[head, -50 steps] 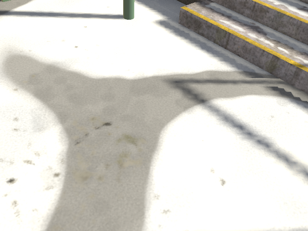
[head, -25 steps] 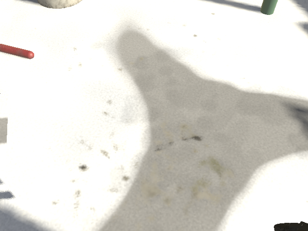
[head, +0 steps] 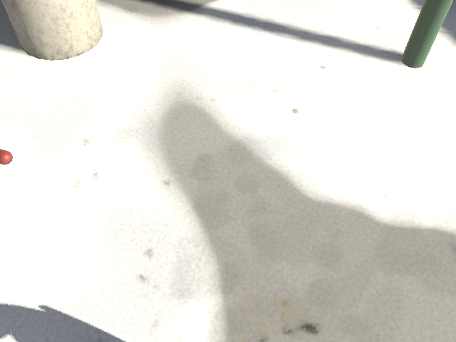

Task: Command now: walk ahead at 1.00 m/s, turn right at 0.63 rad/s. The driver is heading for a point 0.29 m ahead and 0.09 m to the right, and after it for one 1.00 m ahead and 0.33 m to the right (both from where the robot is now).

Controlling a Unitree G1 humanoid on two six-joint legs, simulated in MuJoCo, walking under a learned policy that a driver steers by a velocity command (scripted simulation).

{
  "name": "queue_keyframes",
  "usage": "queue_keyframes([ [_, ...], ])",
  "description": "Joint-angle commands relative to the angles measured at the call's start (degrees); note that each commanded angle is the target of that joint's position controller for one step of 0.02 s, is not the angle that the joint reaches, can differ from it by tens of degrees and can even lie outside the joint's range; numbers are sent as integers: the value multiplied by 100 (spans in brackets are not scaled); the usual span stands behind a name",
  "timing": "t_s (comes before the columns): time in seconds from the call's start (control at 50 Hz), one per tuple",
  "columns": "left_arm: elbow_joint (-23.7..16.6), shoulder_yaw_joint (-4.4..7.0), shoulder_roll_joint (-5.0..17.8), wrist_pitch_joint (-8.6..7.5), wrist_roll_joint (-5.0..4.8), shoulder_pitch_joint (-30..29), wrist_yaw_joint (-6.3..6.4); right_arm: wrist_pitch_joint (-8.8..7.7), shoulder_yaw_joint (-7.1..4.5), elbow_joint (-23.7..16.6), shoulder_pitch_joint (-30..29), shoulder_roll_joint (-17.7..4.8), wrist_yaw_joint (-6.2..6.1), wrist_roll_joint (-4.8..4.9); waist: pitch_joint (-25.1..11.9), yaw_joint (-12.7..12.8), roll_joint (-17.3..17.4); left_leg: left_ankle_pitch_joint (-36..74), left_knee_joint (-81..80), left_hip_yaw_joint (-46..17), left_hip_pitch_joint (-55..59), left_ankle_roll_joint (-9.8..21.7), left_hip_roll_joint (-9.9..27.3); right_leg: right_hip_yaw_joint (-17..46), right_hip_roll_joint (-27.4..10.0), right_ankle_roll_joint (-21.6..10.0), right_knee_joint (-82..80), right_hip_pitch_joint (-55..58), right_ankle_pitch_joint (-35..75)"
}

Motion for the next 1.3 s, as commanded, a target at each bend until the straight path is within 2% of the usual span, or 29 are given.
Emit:
queue_keyframes([
  [0.02, -18, 183, 715, -6, 28, 810, 6, 32, -246, -358, -358, -1187, -293, -47, -576, 877, 870, 9252, 1612, 230, -771, -800, 1682, -552, 803, -184, -161, 2316, -224],
  [0.06, 648, 459, 1237, 70, 39, 3213, 110, 236, -358, -618, -1262, -1472, -371, -161, -1258, 2181, 843, 9006, 4921, 95, -1781, -764, 1778, 131, 656, -685, -273, 4433, -984],
  [0.08, 880, 579, 1342, 90, -73, 3821, 204, 282, -356, -665, -1748, -1288, -265, -149, -1051, 2483, -51, 4228, 7755, 178, -2963, -636, 835, 640, 303, -1043, -812, 5131, -1119],
  [0.1, 948, 539, 1286, 145, -29, 3206, 245, 119, -32, -1073, -1889, -137, -126, -272, -523, 1458, -1334, -885, 9636, -484, -5565, -620, 123, 1848, -63, -1290, 167, 5689, -178],
  [0.12, 598, 560, 1445, 144, 77, 2418, 294, 4, 100, -1577, -1085, -57, -15, -41, -1485, 680, -1393, -936, 9826, -1626, -6765, -642, 272, 4567, -1032, -2286, -1315, 6356, -2300],
  [0.14, 339, 562, 1117, 146, 112, 2044, 317, -130, 127, -1525, -1212, -500, 45, -201, -1061, 694, -154, -311, 9007, -1861, -6810, -442, 644, 5334, -1280, -2082, -2618, 5633, -4210],
  [0.18, 348, 489, 863, 51, 104, 1634, 326, -64, 95, -1486, -1472, -720, 74, -341, 59, 159, 920, 96, 7834, -1692, -6214, -545, 1079, 4585, -911, -1592, -3000, 3654, -3883],
  [0.28, 284, 539, 1035, -303, 15, 1615, 319, 308, 271, -1984, -2532, -531, 171, -258, 549, 238, 411, 1338, 4792, -1084, -4652, -996, 1505, 2915, 145, -1225, -3328, 1474, -1846],
  [0.4, 305, 711, 1234, -241, -51, 2044, 296, 230, 273, -2267, -3181, -518, 143, -72, -91, 865, -215, 2501, 2513, -1010, -3975, -769, 957, 2925, 101, -579, -2451, 3309, 500],
  [0.46, 148, 803, 1656, -282, 25, 1531, 298, 148, -55, -1772, -1260, -1198, -34, -42, -1355, -246, -161, 1388, 2347, -1130, -1616, -561, 792, 2842, 234, -191, -28, 3394, 1859],
  [0.48, -5, 725, 1354, -364, 54, 1220, 287, 126, -244, -1514, 103, -1592, -158, -128, -2063, -886, 45, 141, 2649, -1747, -137, -408, 1558, 2587, 441, -139, 1595, 2540, 827],
  [0.5, -287, 466, 311, -403, -93, 1356, 311, 137, -374, -1398, 654, -1996, -212, -390, -2653, -721, 1614, -1780, 2043, -4107, 1218, -132, 3287, 1923, 1012, -72, 3392, 828, -3694],
  [0.52, -541, 364, 464, -337, -184, 1711, 305, 205, -462, -1420, 61, -2109, -148, -319, -2891, -183, 2569, -2537, 1042, -6373, 1045, 287, 3738, 1558, 769, -87, 4241, -62, -3630],
  [0.56, -394, 428, 879, -149, 79, 851, 270, 262, -267, -1508, -830, -964, -89, -227, -1145, -187, 723, -1729, 1030, -4207, -621, 125, 3032, 1204, 90, -33, 3983, -297, -2529],
  [0.64, -782, 303, 388, 144, 205, 242, -5, 127, -142, -809, -280, -467, 3, -88, -358, 109, 760, 1004, 855, -2044, -1652, -181, 2505, 1095, -394, 79, 3681, -317, -2396],
  [0.82, -1470, 75, 427, 194, 166, -1229, -259, -20, -250, -429, -85, -1028, -11, -76, 406, 309, 372, 5552, 398, 600, -1928, -567, 1978, -387, 157, -281, 706, 923, -881],
  [0.86, -1264, 110, 546, 148, 211, -717, -194, 95, -308, -387, 161, -1359, -114, -81, -34, 645, 715, 7713, 1376, 561, -1556, -579, 2192, -442, 588, -463, 445, 1843, -1325],
  [0.9, -603, 324, 947, 95, 235, 1278, -36, 254, -345, -525, -203, -1608, -156, -118, -924, 1599, 870, 8049, 3716, 356, -2032, -365, 2418, 61, 791, -778, 128, 4011, -1743],
  [0.92, -233, 489, 1177, 88, 225, 2105, 103, 299, -342, -557, -305, -1545, -106, -142, -1196, 1887, 554, 5952, 5594, 418, -2985, -323, 2070, 530, 642, -908, -440, 5348, -1915],
  [0.94, -226, 618, 1702, 122, 166, 1648, 246, 256, -195, -810, -114, -756, -25, -176, -1131, 1024, -1160, -676, 7909, 318, -4641, -494, 1070, 2275, -669, -905, -409, 6110, -628],
  [0.96, -572, 673, 1945, 171, 243, 1468, 293, 233, -157, -1266, 273, -908, -28, 122, -2534, 817, -1111, -859, 9162, -894, -5920, -595, 847, 4751, -1853, -2016, -1266, 7288, -192],
  [0.98, -581, 639, 1568, 146, 163, 1466, 358, 171, -170, -1261, -426, -1128, -58, 83, -1987, 975, 100, -150, 8913, -1190, -6166, -622, 1109, 4458, -1678, -1806, -1762, 6612, 221],
  [1.0, -424, 568, 1344, 84, 122, 1200, 419, 158, -127, -1238, -410, -990, -64, 116, -967, 578, 299, 25, 8389, -1082, -6013, -643, 1308, 3726, -1608, -1662, -1866, 5416, 1194],
  [1.04, -378, 416, 898, -75, 86, 768, 429, 310, -89, -1057, -329, -808, -45, -73, -276, 78, 839, -129, 7424, -1162, -5130, -690, 1546, 2692, -1189, -1322, -2009, 3760, 2285],
  [1.06, -685, 388, 716, -278, -84, 323, 281, 174, -300, -1079, -382, -1113, -125, 289, -539, 55, 899, -267, 7436, -1500, -4977, -802, 1598, 2864, -1187, -1369, -2171, 3521, 1792],
  [1.1, -504, 370, 672, -395, -218, 135, 249, 161, -269, -1201, -629, -811, -151, 215, -413, -121, 623, -106, 6268, -1413, -4904, -897, 1735, 2288, -930, -1183, -2293, 3022, 1923],
  [1.18, -171, 381, 662, -244, -132, 714, 507, 16, -75, -1475, -1708, -177, 0, -7, -458, 414, 160, 2522, 3514, -666, -4059, -865, 977, 992, 121, -545, -2167, 2574, 2087],
  [1.24, 113, 386, 712, -129, -151, 1304, 557, -2, -133, -1647, -2191, -344, 165, 72, -546, 680, -192, 3485, 2466, -771, -3809, -702, 670, 1315, -131, -292, -2014, 3187, 1310],
  [1.3, 149, 413, 759, -86, -72, 1040, 573, -27, -300, -1493, -1683, -748, 240, -26, -680, 142, -359, 3303, 2033, -870, -3240, -321, 560, 1559, -317, -72, -1040, 3668, 1728],
])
